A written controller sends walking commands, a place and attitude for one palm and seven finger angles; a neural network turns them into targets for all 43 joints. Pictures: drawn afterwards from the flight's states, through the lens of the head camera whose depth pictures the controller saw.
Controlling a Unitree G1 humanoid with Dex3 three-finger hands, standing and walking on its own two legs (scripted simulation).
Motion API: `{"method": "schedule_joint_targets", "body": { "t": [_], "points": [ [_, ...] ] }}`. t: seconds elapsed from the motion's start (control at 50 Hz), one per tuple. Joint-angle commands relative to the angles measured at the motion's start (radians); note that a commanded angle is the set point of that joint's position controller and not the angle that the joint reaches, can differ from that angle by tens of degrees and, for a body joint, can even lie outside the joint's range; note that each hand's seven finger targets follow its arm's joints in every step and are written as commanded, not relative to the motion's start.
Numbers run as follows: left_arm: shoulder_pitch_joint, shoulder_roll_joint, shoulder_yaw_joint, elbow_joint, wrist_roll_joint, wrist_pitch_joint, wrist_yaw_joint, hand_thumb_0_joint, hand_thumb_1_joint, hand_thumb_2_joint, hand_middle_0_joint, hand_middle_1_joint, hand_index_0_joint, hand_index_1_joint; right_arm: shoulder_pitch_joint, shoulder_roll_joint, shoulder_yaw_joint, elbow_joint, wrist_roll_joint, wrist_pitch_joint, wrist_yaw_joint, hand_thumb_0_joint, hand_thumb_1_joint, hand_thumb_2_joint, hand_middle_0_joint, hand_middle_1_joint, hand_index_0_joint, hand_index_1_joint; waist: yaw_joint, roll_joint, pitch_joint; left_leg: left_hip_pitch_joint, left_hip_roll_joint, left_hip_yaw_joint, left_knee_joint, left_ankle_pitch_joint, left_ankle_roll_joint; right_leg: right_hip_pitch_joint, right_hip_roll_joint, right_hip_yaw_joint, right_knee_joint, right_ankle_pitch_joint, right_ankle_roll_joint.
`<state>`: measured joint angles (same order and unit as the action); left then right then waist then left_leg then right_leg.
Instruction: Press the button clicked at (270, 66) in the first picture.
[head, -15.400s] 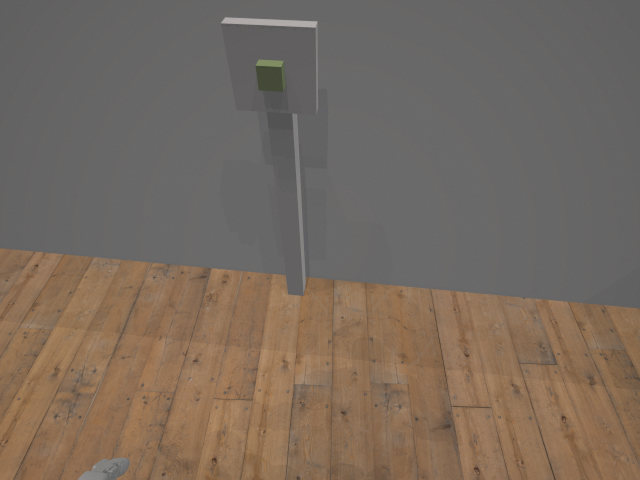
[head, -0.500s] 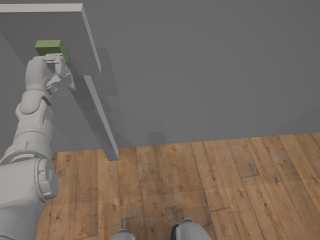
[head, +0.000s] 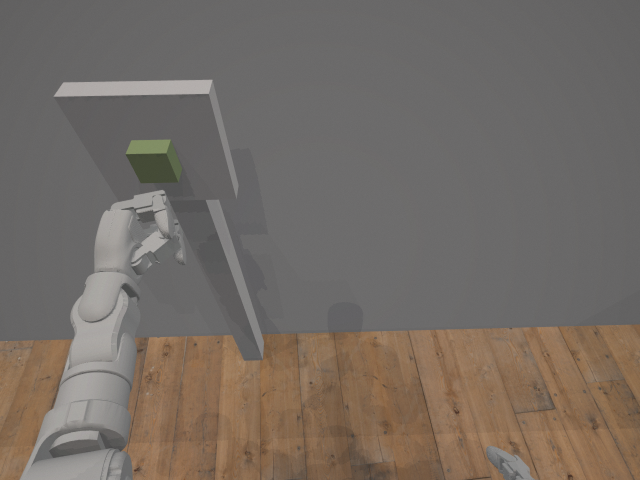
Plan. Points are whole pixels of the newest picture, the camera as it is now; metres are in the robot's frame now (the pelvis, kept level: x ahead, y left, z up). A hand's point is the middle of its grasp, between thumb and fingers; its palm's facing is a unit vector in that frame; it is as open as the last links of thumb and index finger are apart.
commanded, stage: pull the fist back off the button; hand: left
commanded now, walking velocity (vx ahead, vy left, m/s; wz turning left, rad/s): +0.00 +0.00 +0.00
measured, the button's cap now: (156, 160) +0.49 +0.23 +0.12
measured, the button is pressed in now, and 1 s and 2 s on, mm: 0 0 0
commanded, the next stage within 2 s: draw the hand back to the body in 0.24 s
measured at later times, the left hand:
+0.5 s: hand (167, 259) +0.34 +0.19 +0.11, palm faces +0.04 -1.00 -0.03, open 3.1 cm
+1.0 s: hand (90, 335) +0.24 +0.22 +0.14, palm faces +0.27 -0.93 -0.23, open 3.1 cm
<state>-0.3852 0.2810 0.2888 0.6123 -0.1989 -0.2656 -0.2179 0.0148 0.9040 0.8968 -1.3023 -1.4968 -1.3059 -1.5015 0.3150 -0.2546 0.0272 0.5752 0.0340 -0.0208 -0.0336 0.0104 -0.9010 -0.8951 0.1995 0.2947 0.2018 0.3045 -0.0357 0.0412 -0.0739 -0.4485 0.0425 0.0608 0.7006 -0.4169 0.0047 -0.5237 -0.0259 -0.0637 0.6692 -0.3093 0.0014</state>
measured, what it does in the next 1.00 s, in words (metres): stands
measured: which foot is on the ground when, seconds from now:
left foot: down 0.00-1.00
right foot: down 0.00-1.00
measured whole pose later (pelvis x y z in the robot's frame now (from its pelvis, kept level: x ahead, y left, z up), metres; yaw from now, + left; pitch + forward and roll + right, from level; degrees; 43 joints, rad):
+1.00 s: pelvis -0.02 -0.01 +0.02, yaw +1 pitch -3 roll +0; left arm 0.15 0.28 0.20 -0.08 -0.11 -0.06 -0.01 0.01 0.90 0.90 -1.30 -1.50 -1.30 -1.50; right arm 0.19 -0.25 0.05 0.62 0.01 -0.16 -0.10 0.01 -0.90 -0.90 0.20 0.29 0.20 0.30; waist 0.05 0.06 0.01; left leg -0.13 0.03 0.04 0.48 -0.30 0.00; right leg -0.20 -0.02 -0.09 0.46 -0.22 -0.01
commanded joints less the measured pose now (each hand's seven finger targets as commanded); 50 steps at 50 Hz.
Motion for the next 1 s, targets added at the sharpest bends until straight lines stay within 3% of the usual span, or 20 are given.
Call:
{"method": "schedule_joint_targets", "body": {
  "t": [0.0,0.06,0.1,0.24,0.28,0.32,0.38,0.42,0.48,0.5,0.56,0.62,0.64,0.7,0.82,0.84,0.86,0.88,0.94,0.98],
  "points": [
    [-0.292,0.181,0.020,-0.278,-0.024,-0.037,-0.005,0.000,0.900,0.900,-1.300,-1.500,-1.300,-1.500,-0.002,-0.135,-0.052,-0.103,0.001,-0.050,-0.014,0.000,-0.900,-0.900,0.200,0.300,0.200,0.300,-0.007,-0.007,-0.293,0.096,-0.024,-0.038,-0.086,0.473,0.006,0.268,0.026,0.016,-0.025,0.456,-0.021],
    [-0.282,0.130,-0.030,-0.353,-0.020,-0.029,0.001,0.000,0.900,0.900,-1.300,-1.500,-1.300,-1.500,-0.029,-0.124,-0.047,-0.108,-0.001,-0.065,-0.016,0.000,-0.900,-0.900,0.200,0.300,0.200,0.300,-0.006,0.030,-0.286,0.130,-0.027,-0.046,-0.091,0.470,0.000,0.251,0.024,0.009,-0.031,0.428,-0.023],
    [-0.257,0.119,-0.036,-0.353,-0.023,-0.027,0.006,0.000,0.900,0.900,-1.300,-1.500,-1.300,-1.500,-0.033,-0.125,-0.047,-0.105,-0.002,-0.070,-0.018,0.000,-0.900,-0.900,0.200,0.300,0.200,0.300,-0.005,-0.029,-0.281,0.127,-0.028,-0.052,-0.096,0.444,0.001,0.260,0.025,0.005,-0.033,0.416,-0.022],
    [-0.348,0.159,-0.012,-0.292,-0.008,-0.021,0.019,0.000,0.900,0.900,-1.300,-1.500,-1.300,-1.500,-0.068,-0.125,-0.032,-0.086,-0.004,-0.080,-0.035,0.000,-0.900,-0.900,0.200,0.300,0.200,0.300,-0.008,-0.020,-0.230,0.091,-0.042,-0.051,-0.106,0.330,0.002,0.249,0.016,0.015,-0.045,0.343,-0.025],
    [-0.339,0.189,0.011,-0.272,-0.007,-0.027,0.017,0.000,0.900,0.900,-1.300,-1.500,-1.300,-1.500,-0.061,-0.129,-0.034,-0.086,-0.008,-0.080,-0.038,0.000,-0.900,-0.900,0.200,0.300,0.200,0.300,-0.002,-0.045,-0.268,0.093,-0.041,-0.052,-0.098,0.348,0.005,0.276,0.017,0.020,-0.039,0.360,-0.025],
    [-0.306,0.175,0.010,-0.277,-0.014,-0.035,0.006,0.000,0.900,0.900,-1.300,-1.500,-1.300,-1.500,-0.065,-0.124,-0.034,-0.091,-0.007,-0.085,-0.034,0.000,-0.900,-0.900,0.200,0.300,0.200,0.300,0.016,-0.006,-0.297,0.104,-0.043,-0.046,-0.096,0.386,0.002,0.300,0.014,0.022,-0.032,0.401,-0.028],
    [-0.157,0.189,0.035,-0.320,-0.030,-0.032,-0.011,0.000,0.900,0.900,-1.300,-1.500,-1.300,-1.500,-0.075,-0.124,-0.034,-0.119,-0.005,-0.092,-0.025,0.000,-0.900,-0.900,0.200,0.300,0.200,0.300,0.050,-0.028,-0.326,0.109,-0.039,-0.047,-0.111,0.444,0.002,0.363,0.016,0.020,-0.030,0.449,-0.031],
    [-0.105,0.166,0.023,-0.374,-0.041,-0.015,-0.020,0.000,0.900,0.900,-1.300,-1.500,-1.300,-1.500,-0.097,-0.119,-0.032,-0.135,0.003,-0.097,-0.021,0.000,-0.900,-0.900,0.200,0.300,0.200,0.300,0.053,-0.004,-0.283,0.109,-0.037,-0.039,-0.129,0.436,0.001,0.359,0.014,0.018,-0.043,0.447,-0.028],
    [-0.038,0.187,0.052,-0.427,-0.059,0.021,-0.019,0.000,0.900,0.900,-1.300,-1.500,-1.300,-1.500,-0.120,-0.124,-0.031,-0.147,0.007,-0.103,-0.025,0.000,-0.900,-0.900,0.200,0.300,0.200,0.300,0.055,-0.066,-0.227,0.095,-0.036,-0.038,-0.157,0.359,0.008,0.367,0.015,0.019,-0.076,0.390,-0.024],
    [-0.046,0.189,0.053,-0.453,-0.062,0.034,-0.021,0.000,0.900,0.900,-1.300,-1.500,-1.300,-1.500,-0.129,-0.123,-0.030,-0.147,0.010,-0.105,-0.030,0.000,-0.900,-0.900,0.200,0.300,0.200,0.300,0.052,-0.054,-0.209,0.093,-0.039,-0.034,-0.167,0.329,0.008,0.361,0.013,0.022,-0.088,0.364,-0.022],
    [-0.048,0.199,0.058,-0.544,-0.064,0.054,-0.020,0.000,0.900,0.900,-1.300,-1.500,-1.300,-1.500,-0.149,-0.118,-0.024,-0.151,0.011,-0.122,-0.042,0.000,-0.900,-0.900,0.200,0.300,0.200,0.300,0.055,-0.011,-0.192,0.121,-0.041,-0.038,-0.188,0.298,0.009,0.363,0.014,0.024,-0.109,0.313,-0.026],
    [-0.007,0.191,0.057,-0.607,-0.080,0.067,-0.031,0.000,0.900,0.900,-1.300,-1.500,-1.300,-1.500,-0.159,-0.116,-0.024,-0.148,0.011,-0.148,-0.054,0.000,-0.900,-0.900,0.200,0.300,0.200,0.300,0.056,-0.028,-0.196,0.151,-0.041,-0.038,-0.198,0.284,0.013,0.378,0.015,0.028,-0.131,0.290,-0.022],
    [0.007,0.183,0.049,-0.633,-0.081,0.073,-0.038,0.000,0.900,0.900,-1.300,-1.500,-1.300,-1.500,-0.165,-0.114,-0.021,-0.149,0.010,-0.158,-0.057,0.000,-0.900,-0.900,0.200,0.300,0.200,0.300,0.059,0.006,-0.193,0.164,-0.042,-0.036,-0.201,0.284,0.012,0.376,0.013,0.028,-0.135,0.290,-0.023],
    [0.078,0.172,0.048,-0.647,-0.097,0.105,-0.057,0.000,0.900,0.900,-1.300,-1.500,-1.300,-1.500,-0.172,-0.116,-0.019,-0.141,0.013,-0.181,-0.063,0.000,-0.900,-0.900,0.200,0.300,0.200,0.300,0.058,-0.041,-0.147,0.168,-0.040,-0.042,-0.211,0.270,0.013,0.367,0.015,0.021,-0.153,0.270,-0.019],
    [0.164,0.179,0.066,-0.745,-0.110,0.187,-0.074,0.000,0.900,0.900,-1.300,-1.500,-1.300,-1.500,-0.196,-0.113,-0.009,-0.147,0.014,-0.209,-0.071,0.000,-0.900,-0.900,0.200,0.300,0.200,0.300,0.074,-0.012,-0.103,0.189,-0.043,-0.046,-0.230,0.263,0.011,0.367,0.014,0.016,-0.180,0.236,-0.020],
    [0.140,0.269,0.037,-0.895,0.031,0.144,0.078,0.000,0.900,0.900,-1.300,-1.500,-1.300,-1.500,-0.212,-0.110,-0.023,-0.120,-0.012,-0.212,-0.074,0.000,-0.900,-0.900,0.200,0.300,0.200,0.300,0.077,-0.024,-0.040,0.198,-0.045,-0.035,-0.268,0.246,0.025,0.370,-0.002,0.041,-0.266,0.170,-0.017],
    [0.259,0.189,0.015,-0.836,0.047,0.148,0.150,0.000,0.900,0.900,-1.300,-1.500,-1.300,-1.500,-0.212,-0.102,-0.021,-0.110,-0.020,-0.214,-0.076,0.000,-0.900,-0.900,0.200,0.300,0.200,0.300,0.068,-0.066,0.011,0.211,-0.040,-0.035,-0.282,0.227,0.027,0.359,-0.005,0.033,-0.293,0.135,-0.014],
    [0.290,0.178,-0.011,-0.863,0.071,0.145,0.194,0.000,0.900,0.900,-1.300,-1.500,-1.300,-1.500,-0.219,-0.106,-0.022,-0.096,-0.022,-0.209,-0.073,0.000,-0.900,-0.900,0.200,0.300,0.200,0.300,0.073,-0.104,0.025,0.225,-0.036,-0.038,-0.292,0.227,0.031,0.368,-0.001,0.037,-0.320,0.116,-0.013],
    [0.353,0.161,-0.029,-0.963,0.116,0.129,0.269,0.000,0.900,0.900,-1.300,-1.500,-1.300,-1.500,-0.226,-0.088,-0.015,-0.091,-0.029,-0.193,-0.067,0.000,-0.900,-0.900,0.200,0.300,0.200,0.300,0.073,0.033,-0.021,0.298,-0.037,-0.033,-0.337,0.265,0.023,0.427,0.000,0.027,-0.312,0.162,-0.019],
    [0.376,0.168,-0.035,-0.998,0.136,0.124,0.295,0.000,0.900,0.900,-1.300,-1.500,-1.300,-1.500,-0.233,-0.091,-0.015,-0.083,-0.037,-0.183,-0.067,0.000,-0.900,-0.900,0.200,0.300,0.200,0.300,0.075,0.018,-0.020,0.314,-0.037,-0.037,-0.355,0.282,0.022,0.453,0.006,0.026,-0.327,0.172,-0.021]
  ]
}}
